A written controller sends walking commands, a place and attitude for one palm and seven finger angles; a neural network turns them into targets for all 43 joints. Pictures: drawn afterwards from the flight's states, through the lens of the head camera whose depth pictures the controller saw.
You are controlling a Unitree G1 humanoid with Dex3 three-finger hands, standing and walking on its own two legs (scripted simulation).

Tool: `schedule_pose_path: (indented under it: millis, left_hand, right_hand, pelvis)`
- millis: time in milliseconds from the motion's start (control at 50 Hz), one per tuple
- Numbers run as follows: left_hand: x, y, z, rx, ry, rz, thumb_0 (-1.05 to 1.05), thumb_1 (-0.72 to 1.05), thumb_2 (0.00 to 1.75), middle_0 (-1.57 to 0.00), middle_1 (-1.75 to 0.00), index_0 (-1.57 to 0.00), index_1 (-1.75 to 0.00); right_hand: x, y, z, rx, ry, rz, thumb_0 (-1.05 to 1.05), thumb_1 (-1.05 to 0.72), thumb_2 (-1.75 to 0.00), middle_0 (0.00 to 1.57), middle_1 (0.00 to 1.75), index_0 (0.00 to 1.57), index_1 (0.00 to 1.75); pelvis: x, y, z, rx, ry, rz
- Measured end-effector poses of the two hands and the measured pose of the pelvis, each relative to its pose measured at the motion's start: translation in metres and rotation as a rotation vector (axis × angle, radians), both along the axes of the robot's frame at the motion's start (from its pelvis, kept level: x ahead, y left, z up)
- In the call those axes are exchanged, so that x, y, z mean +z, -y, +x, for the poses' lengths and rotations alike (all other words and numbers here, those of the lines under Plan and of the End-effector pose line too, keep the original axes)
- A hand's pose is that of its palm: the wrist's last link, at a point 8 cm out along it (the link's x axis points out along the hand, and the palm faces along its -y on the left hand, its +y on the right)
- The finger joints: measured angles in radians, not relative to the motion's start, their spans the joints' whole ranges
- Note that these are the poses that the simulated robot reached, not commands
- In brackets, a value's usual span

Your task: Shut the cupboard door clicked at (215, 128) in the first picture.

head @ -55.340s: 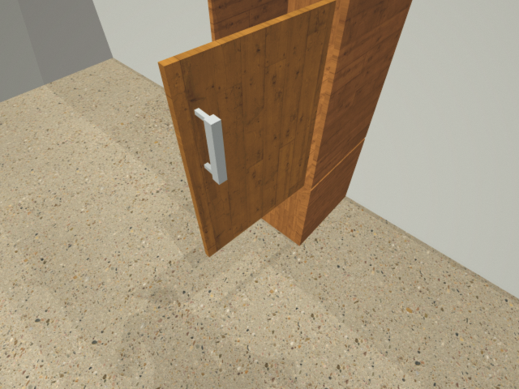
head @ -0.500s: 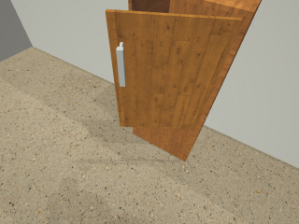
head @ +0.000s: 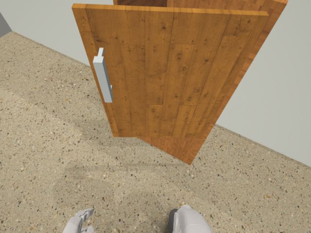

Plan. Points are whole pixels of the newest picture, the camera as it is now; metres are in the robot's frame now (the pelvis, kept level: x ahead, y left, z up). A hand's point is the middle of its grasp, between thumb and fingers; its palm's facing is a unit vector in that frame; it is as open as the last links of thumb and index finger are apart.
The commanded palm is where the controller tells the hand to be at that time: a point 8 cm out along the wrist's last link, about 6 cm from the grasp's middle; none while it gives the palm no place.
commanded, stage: come to a stop and stand still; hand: left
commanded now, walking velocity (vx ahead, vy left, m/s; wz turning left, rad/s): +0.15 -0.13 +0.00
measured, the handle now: (105, 76) +0.50 +0.15 +0.08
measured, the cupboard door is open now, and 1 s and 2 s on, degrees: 29 29 29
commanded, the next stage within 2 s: none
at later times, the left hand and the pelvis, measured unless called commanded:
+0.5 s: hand out of the picture +0.10 +0.16 -0.17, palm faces +0.10 -0.97 -0.23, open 7.3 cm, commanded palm none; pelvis +0.07 -0.03 +0.00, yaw +1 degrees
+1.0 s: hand out of the picture +0.05 +0.13 -0.17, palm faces +0.00 -0.98 -0.20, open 7.4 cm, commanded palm none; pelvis +0.01 -0.05 +0.00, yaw -1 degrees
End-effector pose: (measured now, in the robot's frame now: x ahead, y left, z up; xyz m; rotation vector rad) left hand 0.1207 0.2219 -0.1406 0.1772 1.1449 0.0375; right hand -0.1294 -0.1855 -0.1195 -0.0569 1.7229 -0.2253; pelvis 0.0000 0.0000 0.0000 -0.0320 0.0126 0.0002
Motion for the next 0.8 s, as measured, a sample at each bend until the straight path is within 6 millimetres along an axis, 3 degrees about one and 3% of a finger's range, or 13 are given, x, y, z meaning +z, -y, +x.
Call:
schedule_pose_path:
  millis: [40, 80, 200, 300, 400, 500, 580, 680, 800]
  left_hand:
    - [-0.005, 0.010, 0.026, -0.008, 0.049, 0.010, 0.01, 0.91, 0.90, -0.20, -0.30, -0.20, -0.29]
    - [-0.010, 0.019, 0.040, 0.007, 0.075, 0.018, 0.00, 0.91, 0.90, -0.20, -0.30, -0.20, -0.29]
    - [-0.009, 0.036, 0.027, 0.056, -0.011, 0.008, 0.00, 0.91, 0.90, -0.20, -0.30, -0.20, -0.29]
    - [-0.008, 0.024, 0.017, 0.104, -0.038, 0.029, -0.01, 0.94, 0.90, -0.21, -0.30, -0.20, -0.29]
    - [-0.009, 0.014, -0.001, 0.163, -0.090, 0.031, -0.01, 0.93, 0.90, -0.20, -0.30, -0.20, -0.29]
    - [0.001, 0.015, -0.027, 0.193, -0.151, 0.064, 0.00, 0.92, 0.90, -0.20, -0.30, -0.20, -0.29]
    - [0.006, 0.025, -0.051, 0.193, -0.184, 0.098, 0.00, 0.91, 0.90, -0.20, -0.30, -0.20, -0.29]
    - [0.012, 0.043, -0.075, 0.160, -0.190, 0.118, 0.01, 0.91, 0.90, -0.20, -0.30, -0.20, -0.29]
    - [0.005, 0.052, -0.085, 0.129, -0.130, 0.079, 0.01, 0.90, 0.90, -0.20, -0.30, -0.20, -0.29]
  right_hand:
    - [-0.012, 0.015, 0.012, -0.016, -0.011, 0.000, 0.00, -0.90, -0.90, 0.21, 0.30, 0.21, 0.30]
    - [-0.023, 0.033, 0.034, -0.013, -0.001, -0.010, 0.00, -0.90, -0.90, 0.21, 0.30, 0.21, 0.30]
    - [-0.022, 0.075, 0.147, 0.068, 0.225, -0.079, 0.00, -0.91, -0.90, 0.20, 0.30, 0.20, 0.29]
    - [-0.017, 0.078, 0.232, 0.131, 0.417, -0.095, 0.00, -0.91, -0.90, 0.20, 0.30, 0.20, 0.29]
    - [-0.013, 0.064, 0.277, 0.183, 0.505, -0.073, -0.01, -0.92, -0.90, 0.20, 0.30, 0.20, 0.29]
    - [-0.014, 0.058, 0.303, 0.229, 0.547, -0.027, -0.01, -0.92, -0.90, 0.20, 0.30, 0.20, 0.29]
    - [-0.022, 0.065, 0.310, 0.221, 0.574, 0.009, 0.00, -0.91, -0.90, 0.21, 0.30, 0.21, 0.30]
    - [-0.021, 0.087, 0.298, 0.173, 0.611, 0.009, 0.00, -0.91, -0.90, 0.21, 0.30, 0.21, 0.30]
    - [-0.012, 0.102, 0.273, 0.149, 0.635, -0.044, 0.00, -0.91, -0.90, 0.20, 0.30, 0.20, 0.29]
  pelvis:
    - [-0.012, 0.012, 0.019, 0.007, 0.006, 0.023]
    - [-0.019, 0.020, 0.031, 0.007, 0.013, 0.021]
    - [-0.007, 0.031, 0.050, 0.021, 0.020, 0.009]
    - [-0.005, 0.030, 0.064, 0.023, 0.016, 0.008]
    - [-0.005, 0.027, 0.072, 0.016, 0.032, 0.030]
    - [0.000, 0.032, 0.068, 0.015, 0.016, 0.041]
    - [-0.003, 0.044, 0.061, 0.005, 0.007, 0.057]
    - [-0.003, 0.054, 0.051, -0.013, 0.019, 0.043]
    - [-0.005, 0.053, 0.039, -0.009, 0.045, 0.029]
